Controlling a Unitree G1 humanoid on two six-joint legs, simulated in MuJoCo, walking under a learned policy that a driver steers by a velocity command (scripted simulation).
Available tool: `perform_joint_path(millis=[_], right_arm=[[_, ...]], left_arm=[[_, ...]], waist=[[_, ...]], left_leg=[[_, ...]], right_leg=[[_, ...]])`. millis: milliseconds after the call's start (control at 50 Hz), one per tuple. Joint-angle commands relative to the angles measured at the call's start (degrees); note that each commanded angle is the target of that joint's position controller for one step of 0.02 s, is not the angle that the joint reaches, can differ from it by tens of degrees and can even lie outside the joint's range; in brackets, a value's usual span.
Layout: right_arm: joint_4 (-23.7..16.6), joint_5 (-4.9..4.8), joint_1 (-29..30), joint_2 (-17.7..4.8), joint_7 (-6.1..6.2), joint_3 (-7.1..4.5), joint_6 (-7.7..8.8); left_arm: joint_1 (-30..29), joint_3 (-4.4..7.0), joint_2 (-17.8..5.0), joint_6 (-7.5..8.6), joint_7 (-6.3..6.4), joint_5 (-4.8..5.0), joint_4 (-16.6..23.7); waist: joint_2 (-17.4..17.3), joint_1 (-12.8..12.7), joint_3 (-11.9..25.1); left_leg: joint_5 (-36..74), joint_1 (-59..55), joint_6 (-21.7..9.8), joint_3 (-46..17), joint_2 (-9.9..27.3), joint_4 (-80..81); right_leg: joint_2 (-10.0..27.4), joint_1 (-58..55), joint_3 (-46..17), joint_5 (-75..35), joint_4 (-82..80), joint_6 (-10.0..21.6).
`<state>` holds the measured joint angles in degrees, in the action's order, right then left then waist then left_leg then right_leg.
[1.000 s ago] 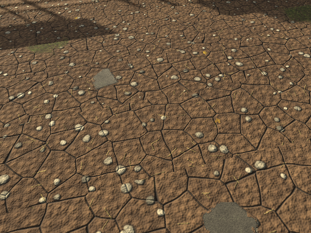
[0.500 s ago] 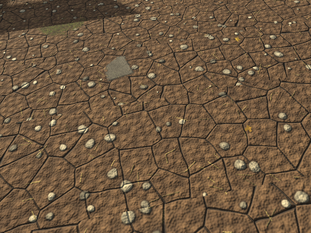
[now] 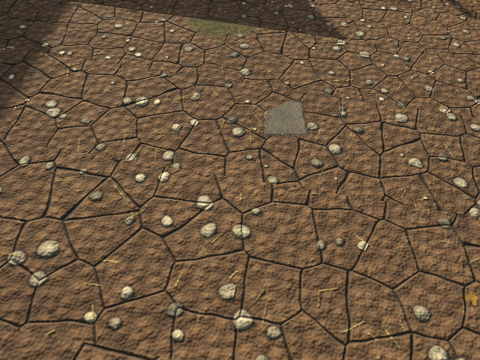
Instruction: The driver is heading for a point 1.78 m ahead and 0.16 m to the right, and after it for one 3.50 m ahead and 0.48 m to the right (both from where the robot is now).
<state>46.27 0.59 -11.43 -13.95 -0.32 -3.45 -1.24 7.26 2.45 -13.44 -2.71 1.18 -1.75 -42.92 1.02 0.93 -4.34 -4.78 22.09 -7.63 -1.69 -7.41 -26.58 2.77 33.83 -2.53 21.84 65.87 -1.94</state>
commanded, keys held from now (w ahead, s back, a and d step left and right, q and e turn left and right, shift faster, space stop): no key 1.00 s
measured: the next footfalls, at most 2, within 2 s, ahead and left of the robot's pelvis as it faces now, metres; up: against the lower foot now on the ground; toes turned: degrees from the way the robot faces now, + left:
right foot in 0.34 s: +0.05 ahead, -0.15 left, +0.00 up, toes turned +7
left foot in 0.56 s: +0.06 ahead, +0.07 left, +0.00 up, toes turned +0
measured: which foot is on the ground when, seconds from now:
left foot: down 0.00-0.34, up 0.36-0.54, down 0.56-1.00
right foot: up 0.00-0.32, down 0.34-1.00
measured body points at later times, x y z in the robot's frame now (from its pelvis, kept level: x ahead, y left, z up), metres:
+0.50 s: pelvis +0.02 -0.06 +0.01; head +0.03 -0.08 +0.46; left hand +0.09 +0.20 -0.10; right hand +0.14 -0.30 -0.13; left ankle +0.04 +0.06 -0.72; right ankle +0.01 -0.15 -0.73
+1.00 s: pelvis +0.01 -0.05 +0.01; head +0.02 -0.06 +0.46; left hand +0.04 +0.21 -0.13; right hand +0.07 -0.30 -0.14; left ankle +0.02 +0.07 -0.73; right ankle +0.01 -0.15 -0.73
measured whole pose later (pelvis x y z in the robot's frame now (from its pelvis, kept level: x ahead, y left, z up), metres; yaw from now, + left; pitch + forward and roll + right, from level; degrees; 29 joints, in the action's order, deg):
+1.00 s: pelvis +0.01 -0.05 +0.01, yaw +6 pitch -2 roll +0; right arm 63.5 0.5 -12.1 -12.8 1.2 -1.0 -1.3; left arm 13.1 0.4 -13.2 -0.4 0.9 -0.8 -57.4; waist 0.0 -0.2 -2.1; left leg -10.6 9.2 -0.1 -5.6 -2.6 -21.9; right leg -1.7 7.4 -0.9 13.5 22.9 1.7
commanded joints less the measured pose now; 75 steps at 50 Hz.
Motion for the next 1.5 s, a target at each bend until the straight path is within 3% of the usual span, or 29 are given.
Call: perform_joint_path(millis=[20,120,240,280,320,340,360,380,400,420,460,500,540,580,600,620,660,700,1020,1420,1460,1500], right_arm=[[-4.22,-0.13,-1.16,-9.04,0.14,-2.53,0.1],[-4.47,0.27,-3.55,-8.14,0.42,-2.3,-0.71],[-4.33,1.15,-3.53,-7.7,0.22,-1.86,-1.15],[-3.63,1.04,-4.06,-7.69,0.47,-1.71,-1.33],[-2.96,0.01,-3.88,-7.27,1.09,-1.46,-1.59],[-2.7,-0.29,-4.96,-5.85,1.28,-1.17,-1.4],[-3.24,-1.47,-5.05,-3.45,1.0,-0.6,-1.1],[-3.6,-0.22,-1.82,-6.22,0.82,-1.41,-0.67],[-3.12,0.51,-1.54,-5.8,0.27,-1.29,-0.42],[-2.07,0.35,-2.13,-4.78,-0.08,-1.01,-0.35],[-0.82,0.58,-2.74,-4.54,-0.3,-0.71,-0.51],[-0.07,0.21,-1.99,-3.66,-0.13,-0.05,-0.54],[1.06,0.0,-1.94,-3.49,0.4,0.45,-0.32],[2.24,0.36,-1.93,-6.3,0.96,0.18,0.03],[3.87,-0.59,-2.1,-6.48,1.06,-0.02,-0.11],[4.75,-0.82,-2.57,-5.28,0.94,0.26,-0.19],[6.48,-0.15,-1.81,-5.18,1.04,0.53,-0.26],[8.0,-0.11,-1.32,-5.58,1.24,0.54,-0.23],[16.99,-0.09,-1.67,-4.56,1.74,1.91,0.41],[20.56,-0.04,-4.38,-1.92,2.1,3.38,0.68],[20.43,0.13,-5.24,-2.35,2.15,3.14,0.46],[18.86,0.84,-4.41,-3.24,1.91,2.49,0.0]], left_arm=[[6.01,1.61,-5.4,-1.06,0.02,0.01,1.55],[2.53,1.62,-5.53,-1.2,0.19,0.44,2.54],[3.46,0.92,-4.98,-0.39,0.2,1.44,2.19],[5.86,0.76,-5.08,0.05,0.57,1.8,1.43],[10.49,0.37,-4.12,0.77,0.99,1.49,-0.35],[9.89,0.56,-6.12,1.43,1.26,0.68,-0.12],[8.32,0.91,-10.06,2.02,1.21,-0.27,1.39],[4.82,0.3,-9.25,2.46,0.81,-0.06,1.49],[2.24,-0.3,-7.43,3.04,0.75,0.28,1.34],[1.08,-0.75,-6.12,3.52,0.69,0.52,0.86],[1.41,-0.81,-6.67,3.89,0.74,0.89,0.16],[3.98,-0.86,-6.81,3.91,0.42,0.94,-1.19],[6.13,-0.64,-7.36,3.73,0.28,1.2,-2.48],[8.23,-0.49,-7.38,3.84,-0.09,1.17,-2.92],[9.19,-0.74,-6.28,3.82,-0.33,1.6,-3.75],[7.16,-0.77,-6.58,3.6,-0.22,1.4,-4.22],[5.56,-0.73,-6.24,3.11,-0.27,1.05,-4.62],[5.46,-0.7,-6.1,2.93,-0.36,0.94,-5.51],[6.98,-1.17,-5.18,2.69,-0.1,0.96,-13.93],[10.23,-2.11,-2.29,2.77,0.28,0.91,-19.9],[11.29,-1.5,-3.57,2.47,0.23,0.69,-20.21],[12.47,-0.52,-5.42,1.68,0.11,0.47,-19.71]], waist=[[-4.38,-1.31,9.98],[-6.89,0.8,8.27],[-8.56,1.22,7.17],[-8.37,0.73,6.89],[-6.64,-1.64,6.44],[-2.7,-0.72,5.73],[6.96,-0.33,6.42],[7.58,-0.36,1.54],[6.03,1.11,1.39],[5.8,1.78,2.13],[8.6,1.39,3.29],[7.5,0.31,4.21],[6.29,-0.3,6.27],[3.83,-2.16,7.17],[0.48,-2.38,6.92],[0.78,-0.66,5.73],[-0.66,-0.79,3.78],[-1.63,-0.93,2.87],[-0.85,-1.27,1.87],[-1.12,-1.25,0.93],[-0.17,-1.45,1.76],[1.89,-2.38,-1.27]], left_leg=[[0.85,-7.82,-5.14,-18.91,14.42,11.15],[-15.81,-9.38,-4.23,-22.45,14.76,14.05],[-16.48,-6.92,-4.49,-23.16,14.67,13.11],[-14.63,-6.52,-4.08,-24.45,14.95,12.63],[-15.02,-2.6,-1.03,-23.36,12.77,10.64],[-17.06,1.09,2.09,-20.81,9.86,7.35],[-18.23,4.96,5.28,-12.43,3.13,-0.92],[-19.06,3.86,5.77,-6.87,0.67,-5.11],[-16.41,-1.52,6.18,-6.5,3.16,-7.62],[-13.2,-4.11,6.35,-5.97,3.29,-7.78],[-11.43,-6.0,6.47,-4.27,3.23,-7.58],[-10.38,-6.69,6.76,-2.93,3.82,-2.72],[-3.02,-10.79,6.94,-3.61,5.42,3.58],[6.31,-16.39,7.25,-7.13,9.26,3.1],[5.59,-16.12,6.91,-7.15,9.12,1.66],[2.99,-14.78,6.92,-7.51,8.99,3.38],[2.28,-13.69,6.54,-8.06,9.31,5.1],[2.1,-13.6,6.27,-8.33,9.55,5.67],[-0.31,-12.65,5.46,-8.82,10.46,7.89],[-1.72,-11.22,5.3,-8.24,10.22,7.66],[-13.05,-9.93,4.51,-6.86,8.12,5.89],[-29.07,-2.86,2.78,-5.1,5.3,0.93]], right_leg=[[-0.24,-1.1,-0.45,-3.31,-2.49,-0.84],[-0.84,-1.5,-0.89,-2.34,-10.08,-0.79],[-3.67,-11.29,1.06,3.84,-22.09,2.5],[-4.55,-15.52,1.81,3.81,-29.43,4.15],[-4.69,-24.65,2.65,-4.76,-44.97,6.24],[0.07,-27.83,-2.57,-4.47,-49.02,7.02],[12.02,-27.31,-18.45,2.17,-54.3,10.78],[17.04,-18.56,-22.09,-4.5,-56.26,13.12],[14.8,-16.18,-17.93,-8.84,-54.59,12.86],[11.49,-16.08,-13.92,-11.02,-53.48,11.31],[8.06,-19.29,-9.35,-20.51,-50.51,9.81],[7.23,-24.22,-7.47,-35.13,-46.38,9.82],[6.42,-27.08,-6.96,-39.17,-43.64,8.22],[4.77,-24.87,-7.44,-33.23,-43.66,6.14],[3.31,-24.05,-6.2,-28.6,-45.72,5.6],[2.95,-24.32,-5.41,-23.02,-45.94,5.49],[2.46,-23.76,-4.95,-17.34,-46.44,5.28],[2.48,-23.37,-5.03,-15.61,-46.85,5.46],[1.81,-24.07,-4.23,-11.41,-47.81,4.95],[1.52,-22.83,-3.96,-10.62,-47.46,4.7],[0.38,-22.66,-4.09,1.68,-47.53,5.45],[0.96,-20.43,-7.5,20.11,-48.29,8.29]])
Velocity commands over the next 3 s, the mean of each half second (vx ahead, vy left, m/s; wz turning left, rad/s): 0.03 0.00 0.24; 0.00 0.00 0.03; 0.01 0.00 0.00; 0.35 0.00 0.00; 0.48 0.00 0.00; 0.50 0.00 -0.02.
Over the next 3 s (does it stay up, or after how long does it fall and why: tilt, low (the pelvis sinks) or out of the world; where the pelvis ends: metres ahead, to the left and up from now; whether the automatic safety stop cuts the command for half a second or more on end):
stays up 0.74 0.14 -0.17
